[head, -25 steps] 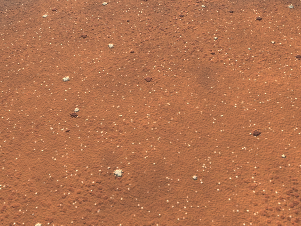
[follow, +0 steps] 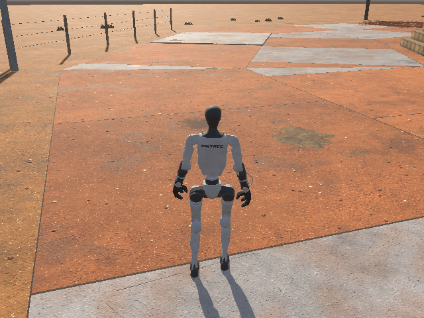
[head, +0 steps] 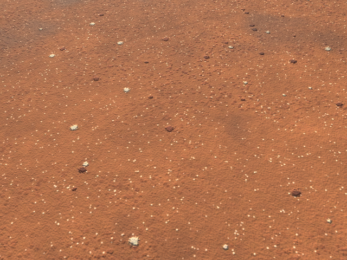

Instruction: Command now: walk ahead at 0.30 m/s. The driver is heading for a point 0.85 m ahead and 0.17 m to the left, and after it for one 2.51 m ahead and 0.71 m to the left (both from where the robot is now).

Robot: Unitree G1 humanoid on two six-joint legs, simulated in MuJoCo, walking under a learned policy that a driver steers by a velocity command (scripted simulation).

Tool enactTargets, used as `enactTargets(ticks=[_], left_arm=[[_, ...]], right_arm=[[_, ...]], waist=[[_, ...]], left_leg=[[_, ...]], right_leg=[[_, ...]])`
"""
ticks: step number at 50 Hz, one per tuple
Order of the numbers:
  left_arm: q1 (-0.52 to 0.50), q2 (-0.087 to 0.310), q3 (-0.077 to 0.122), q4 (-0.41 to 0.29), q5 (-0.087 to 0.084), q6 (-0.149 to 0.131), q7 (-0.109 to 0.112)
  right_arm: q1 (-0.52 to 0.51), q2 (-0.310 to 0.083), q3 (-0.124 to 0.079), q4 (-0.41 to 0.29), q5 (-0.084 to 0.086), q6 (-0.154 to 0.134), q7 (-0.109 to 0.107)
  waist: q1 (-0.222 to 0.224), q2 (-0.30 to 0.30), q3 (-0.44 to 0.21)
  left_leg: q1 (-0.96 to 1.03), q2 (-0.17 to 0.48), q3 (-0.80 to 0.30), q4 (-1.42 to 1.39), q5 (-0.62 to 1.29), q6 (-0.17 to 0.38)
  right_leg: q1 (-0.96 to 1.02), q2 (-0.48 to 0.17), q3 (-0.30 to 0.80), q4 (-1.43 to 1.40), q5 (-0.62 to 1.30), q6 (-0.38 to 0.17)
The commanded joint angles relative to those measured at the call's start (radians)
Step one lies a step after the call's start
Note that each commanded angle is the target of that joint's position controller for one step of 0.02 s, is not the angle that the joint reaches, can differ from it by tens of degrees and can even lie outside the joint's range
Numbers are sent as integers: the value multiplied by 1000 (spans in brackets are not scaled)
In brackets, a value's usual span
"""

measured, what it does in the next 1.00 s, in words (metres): walks ahead: left foot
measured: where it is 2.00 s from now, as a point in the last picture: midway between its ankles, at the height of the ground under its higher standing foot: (173, 170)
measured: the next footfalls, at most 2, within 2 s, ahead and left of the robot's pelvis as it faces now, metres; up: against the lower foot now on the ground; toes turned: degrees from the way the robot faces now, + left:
left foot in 0.52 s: +0.42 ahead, +0.13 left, +0.00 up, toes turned +2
right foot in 1.10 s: +0.74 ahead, -0.11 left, +0.00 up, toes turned +0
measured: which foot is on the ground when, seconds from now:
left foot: down 0.00-0.06, up 0.08-0.50, down 0.52-1.00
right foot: down 0.00-0.54, up 0.56-1.00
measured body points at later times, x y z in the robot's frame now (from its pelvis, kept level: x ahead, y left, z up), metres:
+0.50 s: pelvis +0.22 +0.02 -0.01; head +0.25 +0.01 +0.44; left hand +0.14 +0.28 -0.14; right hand +0.46 -0.19 -0.09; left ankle +0.39 +0.13 -0.72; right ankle +0.03 -0.10 -0.73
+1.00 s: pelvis +0.49 +0.04 +0.01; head +0.51 +0.04 +0.46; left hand +0.70 +0.27 -0.09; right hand +0.47 -0.23 -0.13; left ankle +0.38 +0.13 -0.73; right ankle +0.68 -0.12 -0.69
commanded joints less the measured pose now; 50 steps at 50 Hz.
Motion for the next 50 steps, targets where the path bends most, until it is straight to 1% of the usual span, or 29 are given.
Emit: enactTargets(ticks=[1, 2, 3, 4, 5, 6, 7, 8, 10, 12, 15, 19, 22, 24, 25, 26, 27, 28, 29, 30, 31, 32, 33, 34, 36, 38, 40, 44, 50], left_arm=[[26, 67, 25, -23, -3, -38, -7], [126, 111, 44, 7, -1, -35, -3], [241, 211, 73, 34, 0, -34, 2], [310, 212, 66, 35, 7, -42, -9], [241, 150, 40, 21, 18, -51, -8], [180, 118, 29, -1, 20, -55, -9], [141, 118, 25, -11, 17, -54, -11], [120, 100, 15, -13, 16, -51, -12], [146, 83, 5, 3, 18, -41, -9], [176, 103, 8, 19, 16, -35, 0], [183, 133, 10, 31, 17, -29, 13], [225, 144, 11, 67, 6, -33, 16], [215, 148, 17, 86, -1, -27, 18], [187, 171, 24, 85, 4, -18, 19], [170, 179, 27, 83, 9, -11, 19], [160, 164, 20, 79, 14, -3, 20], [176, 130, 3, 56, 30, -1, 21], [323, -23, -37, 65, 16, -22, 6], [243, 85, -14, 71, -10, -47, 3], [134, 146, 3, 31, -32, -60, 3], [77, 150, 3, 17, -24, -65, 12], [52, 143, 10, 14, -5, -61, 19], [79, 126, 13, 17, 1, -49, 21], [99, 105, 11, 24, 1, -36, 22], [87, 87, 10, 20, 2, -18, 24], [3, 96, 12, -8, 12, -12, 27], [-71, 96, 12, -29, 19, -15, 24], [-208, 71, -2, -62, 14, -29, 9], [-376, 76, -16, -128, 2, -46, -30]], right_arm=[[-97, -160, -38, -66, 12, -18, 9], [-128, -132, -30, -78, 6, -22, 10], [-136, -70, -15, -110, 1, -35, 10], [-163, -94, -18, -133, 0, -53, 7], [-146, -127, -31, -128, 17, -62, 15], [-134, -120, -28, -115, 24, -66, 25], [-145, -110, -29, -112, 16, -68, 30], [-164, -110, -34, -112, 5, -66, 33], [-162, -83, -32, -106, -2, -55, 46], [-208, -67, -28, -121, -10, -46, 48], [-330, -39, -13, -167, -11, -46, 49], [-431, -54, -8, -202, 0, -48, 58], [-454, -79, -14, -226, 2, -56, 72], [-392, -113, -29, -216, 0, -60, 76], [-297, -141, -46, -192, 0, -58, 72], [-122, -179, -69, -139, 0, -54, 64], [65, -251, -88, -103, -13, -49, 52], [119, -289, -92, -78, -20, -49, 63], [83, -194, -67, -83, -11, -52, 65], [-9, -160, -56, -95, -9, -56, 63], [-97, -144, -49, -113, -14, -60, 63], [-144, -122, -44, -117, -26, -65, 66], [-161, -102, -38, -113, -38, -70, 68], [-161, -92, -37, -106, -37, -73, 70], [-132, -105, -38, -85, -29, -78, 64], [-93, -136, -44, -69, -29, -76, 51], [-51, -148, -45, -56, -25, -68, 38], [18, -161, -42, -34, -15, -58, 27], [123, -172, -45, 14, -8, -28, 22]], waist=[[69, 93, 80], [111, 33, 38], [125, -238, 2], [156, -316, -23], [103, -195, 13], [74, -132, 24], [61, -79, 45], [52, -66, 59], [44, -96, 54], [52, -84, 65], [73, -86, 95], [95, -107, 134], [71, -108, 140], [24, -130, 81], [-28, -145, 14], [-109, -136, -88], [-159, -14, -233], [-69, 269, -386], [-105, 177, -317], [-84, 125, -158], [-46, 20, -85], [-13, -4, -37], [24, 27, -36], [38, 42, -33], [47, 41, 1], [33, 21, 41], [12, 10, 55], [-35, 15, 71], [-80, 20, 111]], left_leg=[[-152, 176, -212, -229, -32, 151], [-219, 112, -122, -77, 104, 106], [-430, -33, 50, 266, 109, 24], [-598, -77, -23, 516, -136, 15], [-673, -12, -89, 647, -127, 44], [-681, 29, -95, 664, -36, 72], [-689, 60, -83, 629, 51, 83], [-668, 87, -78, 579, 116, 84], [-619, 92, -41, 518, 190, 65], [-627, 83, -14, 427, 248, 34], [-567, 56, 10, 206, 375, 7], [-483, 22, 24, 47, 462, 15], [-483, 21, 5, -11, 415, 59], [-367, -16, 31, -20, 351, 91], [-234, -51, 59, -17, 325, 112], [-1, -68, 68, -14, 325, 140], [325, 130, -167, 8, 285, 203], [612, 348, -693, -162, -30, 358], [555, 320, -766, -272, -137, 310], [407, 297, -608, -288, -78, 264], [241, 267, -485, -309, 54, 243], [111, 231, -391, -333, 166, 233], [39, 199, -326, -358, 216, 225], [3, 180, -287, -383, 234, 229], [-46, 169, -223, -422, 268, 243], [-39, 171, -194, -448, 304, 251], [0, 164, -164, -452, 347, 239], [39, 131, -85, -450, 379, 199], [224, 201, -103, -363, 432, 200]], right_leg=[[160, 3, -10, -136, 99, -15], [291, -48, 80, -178, 106, -31], [469, -232, 422, -322, -1, -131], [545, -386, 735, -436, 21, -236], [525, -398, 678, -411, 42, -227], [493, -355, 566, -411, 56, -189], [458, -325, 484, -438, 73, -159], [426, -298, 410, -458, 159, -131], [391, -249, 294, -479, 324, -110], [375, -232, 228, -492, 416, -115], [302, -209, 157, -518, 413, -106], [290, -231, 128, -535, 365, -100], [389, -276, 122, -487, 439, -81], [433, -282, 107, -390, 680, -59], [432, -264, 87, -272, 861, -44], [358, -215, 52, -67, 925, -15], [112, -154, 20, 269, 608, 17], [-250, 41, 88, 608, -155, 74], [-359, 3, 208, 725, -192, 49], [-422, -49, 174, 734, -101, 32], [-374, -106, 147, 686, 3, 28], [-324, -142, 139, 630, 63, 30], [-255, -172, 150, 595, 99, 28], [-225, -180, 146, 567, 111, 32], [-242, -193, 130, 508, 134, 47], [-325, -202, 123, 412, 221, 71], [-382, -199, 116, 296, 327, 86], [-347, -156, 71, 59, 495, 88], [-374, -114, 56, -101, 403, 66]])
Over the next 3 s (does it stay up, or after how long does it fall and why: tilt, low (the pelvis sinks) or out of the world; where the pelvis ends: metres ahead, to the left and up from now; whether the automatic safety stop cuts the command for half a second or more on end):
stays up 0.92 0.05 0.00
